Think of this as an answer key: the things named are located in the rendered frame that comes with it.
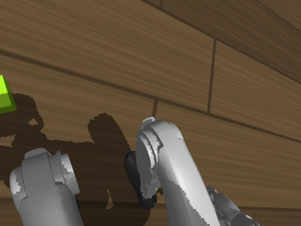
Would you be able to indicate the right robot hand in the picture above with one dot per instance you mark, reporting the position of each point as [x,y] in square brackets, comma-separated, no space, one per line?
[226,209]

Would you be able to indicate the carton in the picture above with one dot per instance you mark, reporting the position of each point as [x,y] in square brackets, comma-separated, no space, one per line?
[7,103]

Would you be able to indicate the right robot arm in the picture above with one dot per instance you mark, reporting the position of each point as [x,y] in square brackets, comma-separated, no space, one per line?
[243,219]

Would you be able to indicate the right robot foot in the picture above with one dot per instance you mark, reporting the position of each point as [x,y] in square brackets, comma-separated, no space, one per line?
[134,179]

